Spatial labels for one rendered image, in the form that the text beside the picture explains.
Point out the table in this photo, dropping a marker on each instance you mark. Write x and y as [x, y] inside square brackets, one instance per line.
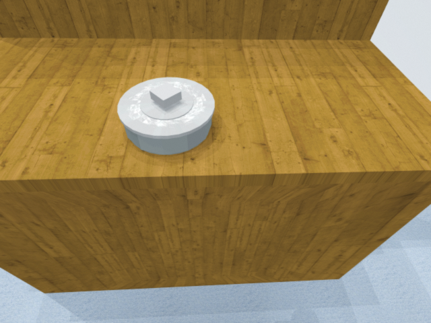
[319, 148]

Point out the knob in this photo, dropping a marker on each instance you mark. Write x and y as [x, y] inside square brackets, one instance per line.
[165, 95]

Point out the lid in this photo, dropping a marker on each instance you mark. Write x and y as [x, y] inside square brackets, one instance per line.
[143, 116]

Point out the pot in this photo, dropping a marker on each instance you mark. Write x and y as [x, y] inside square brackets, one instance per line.
[169, 146]

